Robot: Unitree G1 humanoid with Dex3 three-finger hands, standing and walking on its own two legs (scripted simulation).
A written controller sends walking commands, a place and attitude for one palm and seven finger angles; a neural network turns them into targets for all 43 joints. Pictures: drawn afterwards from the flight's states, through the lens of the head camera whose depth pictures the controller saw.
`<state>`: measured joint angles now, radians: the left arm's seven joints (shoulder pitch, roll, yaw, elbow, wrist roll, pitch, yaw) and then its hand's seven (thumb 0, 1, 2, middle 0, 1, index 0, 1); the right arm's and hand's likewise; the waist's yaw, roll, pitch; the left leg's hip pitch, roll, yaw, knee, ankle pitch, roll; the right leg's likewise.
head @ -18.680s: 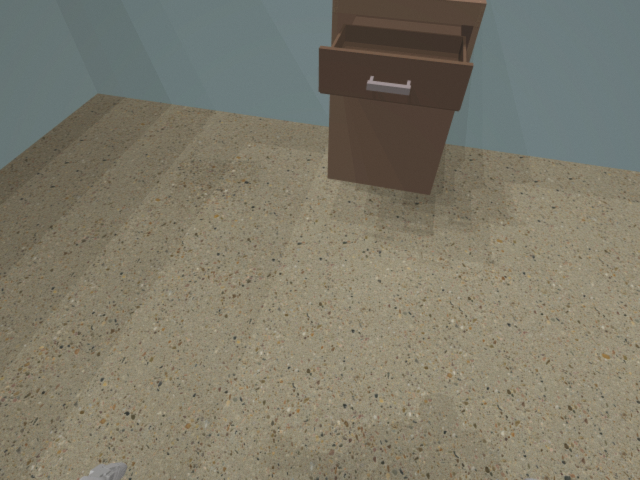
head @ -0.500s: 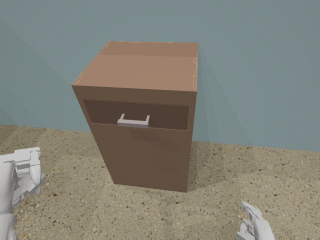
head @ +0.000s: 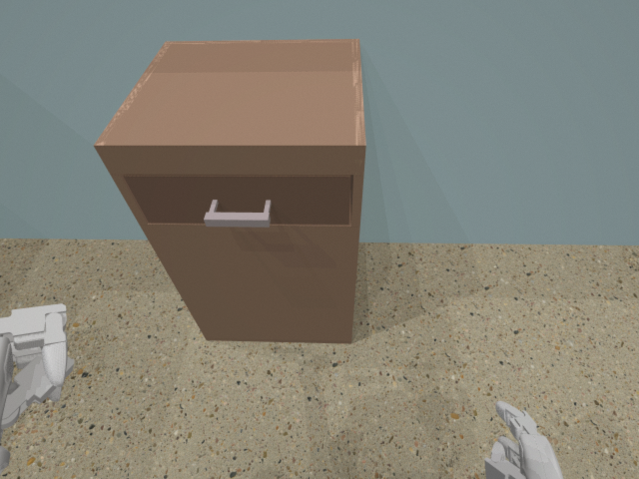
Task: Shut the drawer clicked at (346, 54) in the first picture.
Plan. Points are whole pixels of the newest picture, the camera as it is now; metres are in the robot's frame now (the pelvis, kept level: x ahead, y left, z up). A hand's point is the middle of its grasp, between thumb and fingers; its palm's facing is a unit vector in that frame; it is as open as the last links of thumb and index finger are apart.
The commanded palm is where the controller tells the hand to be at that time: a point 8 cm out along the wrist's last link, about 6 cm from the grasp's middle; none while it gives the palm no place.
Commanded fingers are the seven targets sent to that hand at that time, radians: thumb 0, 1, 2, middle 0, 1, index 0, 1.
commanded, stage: step back with the hand held close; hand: left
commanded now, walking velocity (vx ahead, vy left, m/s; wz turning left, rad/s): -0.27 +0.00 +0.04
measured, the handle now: (239, 212) +0.62 +0.21 -0.09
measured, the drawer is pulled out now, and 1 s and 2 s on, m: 0.00 0.00 0.00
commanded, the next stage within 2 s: stop stepping back and stand still in 1.46 s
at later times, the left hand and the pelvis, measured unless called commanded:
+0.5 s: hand (0, 442) +0.13 +0.26 +0.15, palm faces +0.39 -0.79 -0.48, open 3.2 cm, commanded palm +0.06 +0.29 +0.17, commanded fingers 0.00 0.90 0.90 -1.40 -1.60 -1.40 -1.60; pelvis -0.06 +0.01 -0.01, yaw +1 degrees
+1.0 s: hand out of the picture +0.08 +0.26 +0.17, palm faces +0.42 -0.75 -0.51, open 3.2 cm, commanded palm +0.02 +0.29 +0.17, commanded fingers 0.00 0.90 0.90 -1.40 -1.60 -1.40 -1.60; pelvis -0.10 +0.00 -0.01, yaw +3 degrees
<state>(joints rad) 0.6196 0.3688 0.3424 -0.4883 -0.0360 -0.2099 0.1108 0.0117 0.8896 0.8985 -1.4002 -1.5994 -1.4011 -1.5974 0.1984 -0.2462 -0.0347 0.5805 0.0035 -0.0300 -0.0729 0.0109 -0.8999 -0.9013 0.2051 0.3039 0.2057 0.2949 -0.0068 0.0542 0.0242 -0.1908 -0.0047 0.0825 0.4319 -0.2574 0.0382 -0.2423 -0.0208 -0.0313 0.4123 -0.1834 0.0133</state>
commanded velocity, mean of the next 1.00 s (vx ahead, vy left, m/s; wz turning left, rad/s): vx -0.34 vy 0.00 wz -0.01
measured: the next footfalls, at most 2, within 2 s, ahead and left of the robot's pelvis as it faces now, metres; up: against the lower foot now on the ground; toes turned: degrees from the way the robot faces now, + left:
right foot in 1.06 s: -0.25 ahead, -0.09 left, +0.00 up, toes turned +2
left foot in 1.70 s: -0.26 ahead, +0.12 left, +0.00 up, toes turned +4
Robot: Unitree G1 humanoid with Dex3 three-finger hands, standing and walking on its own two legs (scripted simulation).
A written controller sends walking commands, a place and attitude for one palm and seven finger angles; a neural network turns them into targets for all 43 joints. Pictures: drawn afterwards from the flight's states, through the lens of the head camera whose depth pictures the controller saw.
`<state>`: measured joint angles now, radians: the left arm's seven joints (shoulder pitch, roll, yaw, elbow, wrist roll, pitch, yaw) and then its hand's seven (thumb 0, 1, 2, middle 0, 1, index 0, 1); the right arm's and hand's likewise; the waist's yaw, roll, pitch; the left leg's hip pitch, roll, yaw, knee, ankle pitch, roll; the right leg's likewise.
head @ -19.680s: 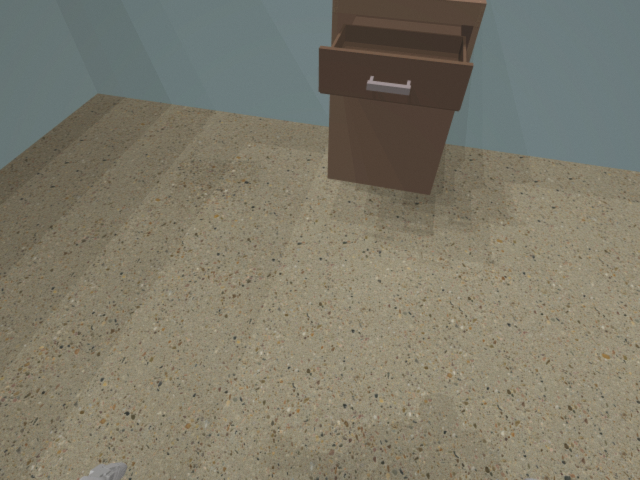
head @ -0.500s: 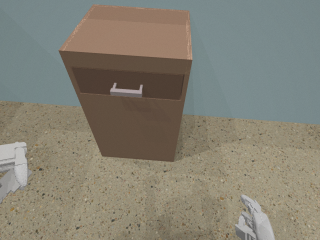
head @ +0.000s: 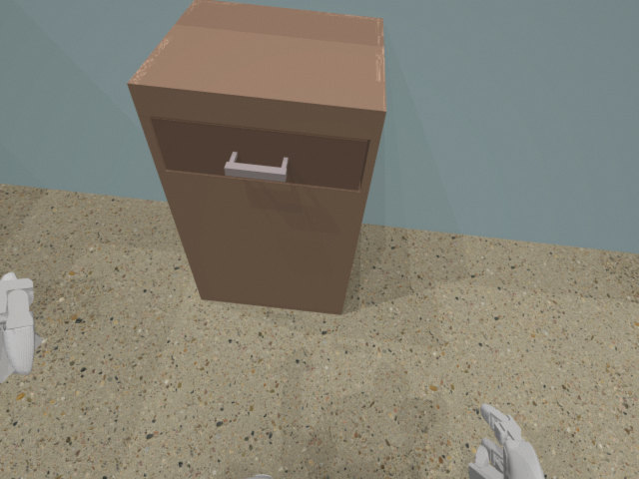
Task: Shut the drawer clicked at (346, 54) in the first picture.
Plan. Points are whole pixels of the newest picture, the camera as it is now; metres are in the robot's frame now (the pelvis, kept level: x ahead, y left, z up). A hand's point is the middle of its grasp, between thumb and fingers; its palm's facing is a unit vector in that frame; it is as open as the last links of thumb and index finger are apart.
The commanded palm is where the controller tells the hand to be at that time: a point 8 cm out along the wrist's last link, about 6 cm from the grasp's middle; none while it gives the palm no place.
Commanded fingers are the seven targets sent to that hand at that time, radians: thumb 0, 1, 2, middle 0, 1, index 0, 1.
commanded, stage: step back with the hand held close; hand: left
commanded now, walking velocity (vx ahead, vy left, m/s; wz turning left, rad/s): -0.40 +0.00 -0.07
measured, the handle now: (257, 165) +0.73 +0.17 -0.08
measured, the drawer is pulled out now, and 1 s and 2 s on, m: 0.00 0.00 0.00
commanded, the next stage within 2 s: stop stepping back and stand still in 0.46 s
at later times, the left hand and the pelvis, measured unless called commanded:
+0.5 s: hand out of the picture +0.08 +0.22 +0.17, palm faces +0.24 -0.83 -0.51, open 3.2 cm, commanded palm +0.01 +0.26 +0.18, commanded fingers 0.00 0.90 0.90 -1.40 -1.60 -1.40 -1.60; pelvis -0.13 -0.01 +0.00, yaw -3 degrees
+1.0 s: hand out of the picture -0.04 +0.25 +0.18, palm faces +0.38 -0.81 -0.44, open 3.2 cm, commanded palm -0.09 +0.29 +0.18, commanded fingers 0.00 0.90 0.90 -1.40 -1.60 -1.40 -1.60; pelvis -0.22 +0.01 +0.01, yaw -1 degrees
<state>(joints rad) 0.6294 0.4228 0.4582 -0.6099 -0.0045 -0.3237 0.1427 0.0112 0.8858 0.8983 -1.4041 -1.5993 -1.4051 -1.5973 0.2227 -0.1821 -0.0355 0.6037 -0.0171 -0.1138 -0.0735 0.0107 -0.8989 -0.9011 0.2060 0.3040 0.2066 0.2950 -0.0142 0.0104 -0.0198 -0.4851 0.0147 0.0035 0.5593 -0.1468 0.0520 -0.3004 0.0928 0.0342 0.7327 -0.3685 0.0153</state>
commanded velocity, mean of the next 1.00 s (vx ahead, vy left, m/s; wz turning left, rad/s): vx -0.11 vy -0.02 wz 0.03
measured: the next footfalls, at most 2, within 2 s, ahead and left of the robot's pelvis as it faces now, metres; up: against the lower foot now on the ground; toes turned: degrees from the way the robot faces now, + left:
right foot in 0.06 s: -0.15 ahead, -0.09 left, +0.00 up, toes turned -2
left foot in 0.70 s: -0.16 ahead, +0.13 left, +0.00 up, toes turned +1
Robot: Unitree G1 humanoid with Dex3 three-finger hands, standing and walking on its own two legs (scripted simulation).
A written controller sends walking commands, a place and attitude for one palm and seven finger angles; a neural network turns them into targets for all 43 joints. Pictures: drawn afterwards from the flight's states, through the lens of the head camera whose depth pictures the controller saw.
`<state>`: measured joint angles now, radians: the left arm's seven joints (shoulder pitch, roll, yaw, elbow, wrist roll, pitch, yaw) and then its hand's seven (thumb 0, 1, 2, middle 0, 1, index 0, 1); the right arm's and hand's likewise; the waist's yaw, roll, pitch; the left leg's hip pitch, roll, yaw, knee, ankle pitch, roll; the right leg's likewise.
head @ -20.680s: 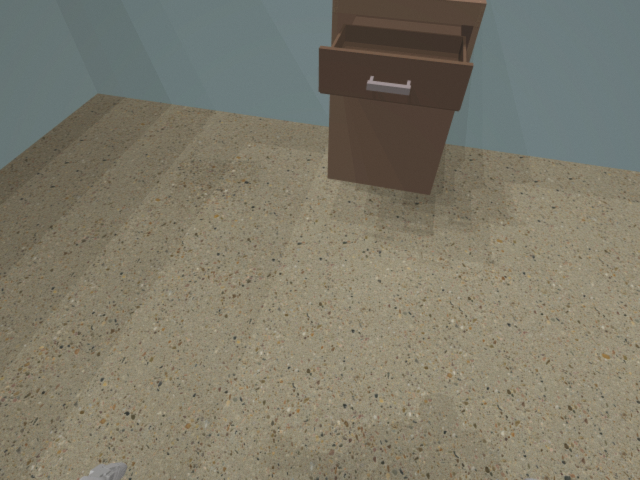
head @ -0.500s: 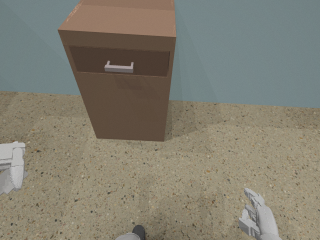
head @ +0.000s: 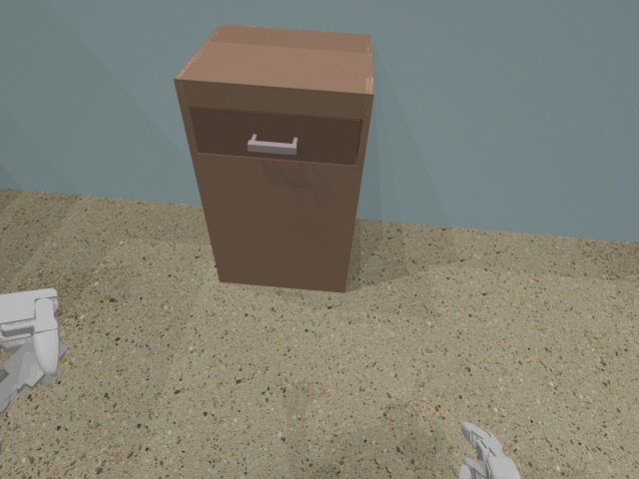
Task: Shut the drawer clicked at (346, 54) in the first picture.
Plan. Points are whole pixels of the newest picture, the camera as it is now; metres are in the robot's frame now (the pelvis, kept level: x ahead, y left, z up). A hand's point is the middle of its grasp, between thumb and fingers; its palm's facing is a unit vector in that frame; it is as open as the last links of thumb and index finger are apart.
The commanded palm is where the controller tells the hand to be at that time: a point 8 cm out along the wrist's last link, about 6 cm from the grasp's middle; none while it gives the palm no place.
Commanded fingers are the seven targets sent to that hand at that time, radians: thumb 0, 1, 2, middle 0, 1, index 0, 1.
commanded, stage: stop stepping back and stand still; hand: left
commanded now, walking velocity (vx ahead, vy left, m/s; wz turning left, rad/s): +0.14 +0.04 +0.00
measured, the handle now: (273, 143) +0.95 +0.17 -0.09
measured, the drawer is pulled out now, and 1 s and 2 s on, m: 0.00 0.00 0.00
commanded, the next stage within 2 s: let the arm hang, fingers relaxed in 0.26 s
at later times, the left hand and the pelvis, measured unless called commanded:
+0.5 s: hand (130, 421) +0.20 +0.25 -0.04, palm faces +0.19 -0.91 -0.38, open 3.1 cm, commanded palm none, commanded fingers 0.00 0.90 0.90 -1.08 -1.25 -1.08 -1.25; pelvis +0.00 +0.01 -0.02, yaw +2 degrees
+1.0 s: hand out of the picture -0.03 +0.19 -0.17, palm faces +0.05 -0.97 -0.22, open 6.0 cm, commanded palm none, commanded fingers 0.00 0.90 0.90 -0.20 -0.30 -0.20 -0.30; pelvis +0.01 +0.00 +0.01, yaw +1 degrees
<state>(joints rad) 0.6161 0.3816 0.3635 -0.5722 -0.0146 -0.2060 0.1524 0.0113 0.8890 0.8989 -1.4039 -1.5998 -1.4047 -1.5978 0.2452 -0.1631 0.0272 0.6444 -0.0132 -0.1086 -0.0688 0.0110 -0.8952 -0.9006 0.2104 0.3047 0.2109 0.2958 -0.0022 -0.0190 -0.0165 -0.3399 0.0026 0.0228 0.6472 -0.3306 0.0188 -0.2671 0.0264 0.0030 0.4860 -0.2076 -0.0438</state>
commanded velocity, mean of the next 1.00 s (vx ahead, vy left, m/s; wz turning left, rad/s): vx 0.01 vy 0.00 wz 0.00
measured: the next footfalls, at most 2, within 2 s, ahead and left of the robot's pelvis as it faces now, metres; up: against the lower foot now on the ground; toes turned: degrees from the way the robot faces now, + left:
none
